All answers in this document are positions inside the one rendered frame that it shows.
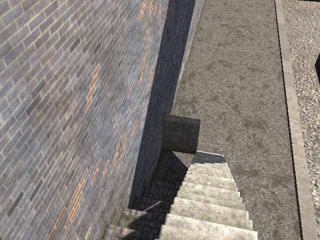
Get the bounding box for stairs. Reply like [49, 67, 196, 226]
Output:
[154, 150, 258, 240]

